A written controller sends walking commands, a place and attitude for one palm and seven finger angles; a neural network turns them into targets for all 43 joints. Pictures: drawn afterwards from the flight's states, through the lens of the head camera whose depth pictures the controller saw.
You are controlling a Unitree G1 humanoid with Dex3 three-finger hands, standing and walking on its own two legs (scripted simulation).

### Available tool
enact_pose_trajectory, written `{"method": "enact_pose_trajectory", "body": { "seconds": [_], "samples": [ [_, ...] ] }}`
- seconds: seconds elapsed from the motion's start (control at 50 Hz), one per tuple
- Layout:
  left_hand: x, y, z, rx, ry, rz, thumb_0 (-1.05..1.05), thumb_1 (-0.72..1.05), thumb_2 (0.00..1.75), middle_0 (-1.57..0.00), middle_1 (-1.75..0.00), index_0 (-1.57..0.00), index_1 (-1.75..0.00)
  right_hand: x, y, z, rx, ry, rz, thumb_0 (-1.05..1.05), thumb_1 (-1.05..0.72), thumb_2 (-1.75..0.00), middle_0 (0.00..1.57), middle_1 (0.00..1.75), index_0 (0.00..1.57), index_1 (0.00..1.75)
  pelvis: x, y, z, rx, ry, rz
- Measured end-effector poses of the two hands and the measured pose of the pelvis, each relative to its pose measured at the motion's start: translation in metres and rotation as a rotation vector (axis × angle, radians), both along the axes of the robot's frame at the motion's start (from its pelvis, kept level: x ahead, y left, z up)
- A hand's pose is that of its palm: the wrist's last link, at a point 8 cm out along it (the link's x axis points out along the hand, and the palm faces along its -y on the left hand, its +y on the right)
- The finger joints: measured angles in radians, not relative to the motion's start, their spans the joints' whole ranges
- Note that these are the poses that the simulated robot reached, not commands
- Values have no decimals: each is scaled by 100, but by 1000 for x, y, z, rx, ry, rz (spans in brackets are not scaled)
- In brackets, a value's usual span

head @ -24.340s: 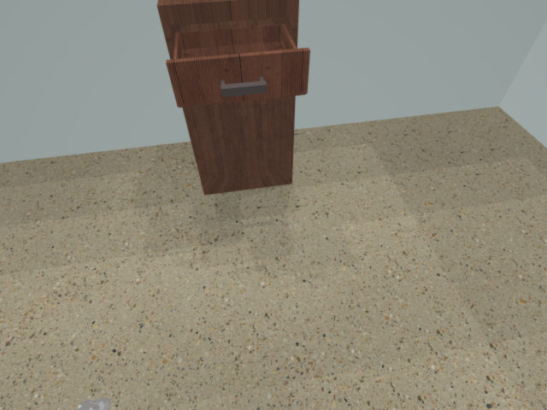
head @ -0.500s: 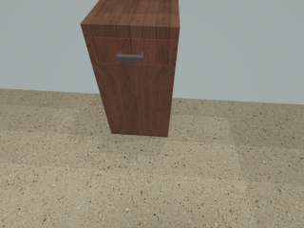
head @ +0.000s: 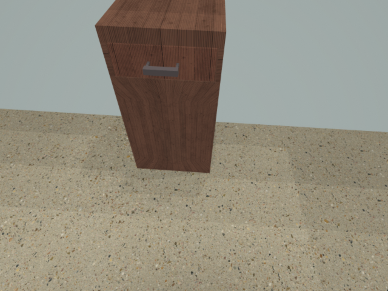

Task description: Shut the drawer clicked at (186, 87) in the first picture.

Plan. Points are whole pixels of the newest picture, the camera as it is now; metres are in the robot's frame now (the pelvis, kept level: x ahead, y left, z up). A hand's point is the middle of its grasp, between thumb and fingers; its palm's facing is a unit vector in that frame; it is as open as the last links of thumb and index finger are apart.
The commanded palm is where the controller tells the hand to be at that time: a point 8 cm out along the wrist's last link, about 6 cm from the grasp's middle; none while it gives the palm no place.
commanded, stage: look to check the result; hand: left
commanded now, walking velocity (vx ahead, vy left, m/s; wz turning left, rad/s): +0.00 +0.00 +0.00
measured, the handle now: (161, 68) +0.87 +0.17 -0.02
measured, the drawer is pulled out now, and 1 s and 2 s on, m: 0.00 0.00 0.00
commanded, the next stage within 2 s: stand and wait in 0.38 s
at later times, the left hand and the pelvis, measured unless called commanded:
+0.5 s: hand out of the picture +0.00 +0.16 -0.18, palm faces +0.04 -0.98 -0.18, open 7.4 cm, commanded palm none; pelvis +0.01 +0.00 +0.00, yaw +0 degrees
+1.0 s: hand out of the picture +0.01 +0.16 -0.17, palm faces +0.03 -0.98 -0.20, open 7.4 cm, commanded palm none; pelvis +0.01 -0.01 +0.00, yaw -1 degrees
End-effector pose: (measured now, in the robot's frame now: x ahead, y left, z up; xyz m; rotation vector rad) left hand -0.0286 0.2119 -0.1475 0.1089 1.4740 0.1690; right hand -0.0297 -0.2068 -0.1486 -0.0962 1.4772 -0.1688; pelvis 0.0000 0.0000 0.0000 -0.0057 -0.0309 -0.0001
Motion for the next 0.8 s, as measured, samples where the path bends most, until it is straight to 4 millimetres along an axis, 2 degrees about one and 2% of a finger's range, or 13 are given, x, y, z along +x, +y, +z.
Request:
{"method": "enact_pose_trajectory", "body": {
  "seconds": [0.3,0.8],
  "samples": [
    [15,-3,1,1,-31,-4,0,91,90,-20,-30,-20,-30,23,-6,0,-7,-43,18,1,-92,-89,20,30,20,29,6,-2,1,3,-3,-1],
    [29,0,5,20,-37,-20,0,91,90,-20,-30,-20,-30,27,-13,0,-8,-35,11,1,-91,-89,20,30,20,29,12,-7,2,7,0,-9]
  ]
}}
